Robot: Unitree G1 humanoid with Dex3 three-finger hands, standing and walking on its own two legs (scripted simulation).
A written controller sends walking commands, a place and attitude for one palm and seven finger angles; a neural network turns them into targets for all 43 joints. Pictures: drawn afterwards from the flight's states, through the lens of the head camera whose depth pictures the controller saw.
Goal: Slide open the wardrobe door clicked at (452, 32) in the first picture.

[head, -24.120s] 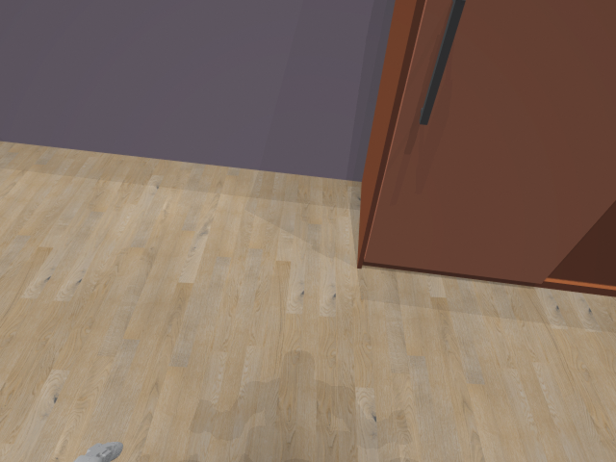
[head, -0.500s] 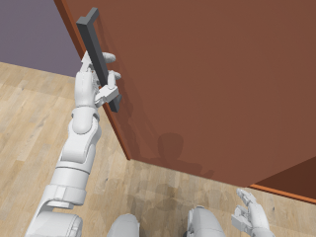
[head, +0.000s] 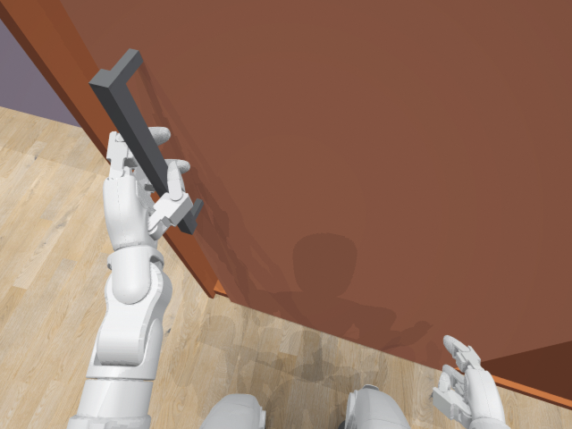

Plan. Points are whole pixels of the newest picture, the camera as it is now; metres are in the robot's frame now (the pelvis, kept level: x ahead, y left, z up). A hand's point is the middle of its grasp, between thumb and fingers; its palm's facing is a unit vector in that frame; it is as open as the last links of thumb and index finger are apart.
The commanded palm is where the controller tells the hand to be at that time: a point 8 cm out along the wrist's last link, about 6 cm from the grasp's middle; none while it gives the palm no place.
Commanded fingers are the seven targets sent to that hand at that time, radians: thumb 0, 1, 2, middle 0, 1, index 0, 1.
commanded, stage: step sideways, sliding the door along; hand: left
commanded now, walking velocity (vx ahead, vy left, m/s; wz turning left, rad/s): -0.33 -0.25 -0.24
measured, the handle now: (166, 163) +0.38 +0.23 +0.11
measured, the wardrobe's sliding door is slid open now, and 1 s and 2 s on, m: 0.07 0.32 0.51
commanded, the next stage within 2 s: none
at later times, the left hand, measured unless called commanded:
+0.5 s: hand (288, 230) +0.31 +0.06 +0.11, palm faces +0.28 -0.96 -0.06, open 6.3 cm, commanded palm +0.27 +0.04 +0.11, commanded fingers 0.00 0.90 0.90 -0.45 -1.40 -0.45 -1.40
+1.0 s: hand (384, 261) +0.29 -0.04 +0.11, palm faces +0.15 -0.98 -0.11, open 6.2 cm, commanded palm +0.25 -0.06 +0.11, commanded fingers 0.00 0.90 0.90 -0.45 -1.40 -0.45 -1.40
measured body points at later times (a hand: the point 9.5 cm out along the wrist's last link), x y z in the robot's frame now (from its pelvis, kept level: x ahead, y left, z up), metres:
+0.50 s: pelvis +0.00 -0.08 +0.01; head +0.09 -0.11 +0.45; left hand +0.29 +0.11 +0.12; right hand +0.22 -0.30 -0.09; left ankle +0.00 +0.07 -0.68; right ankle +0.08 -0.14 -0.73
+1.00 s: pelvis -0.08 -0.17 +0.00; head +0.00 -0.19 +0.44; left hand +0.28 +0.01 +0.12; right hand +0.06 -0.40 -0.12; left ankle +0.01 +0.06 -0.72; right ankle -0.12 -0.31 -0.73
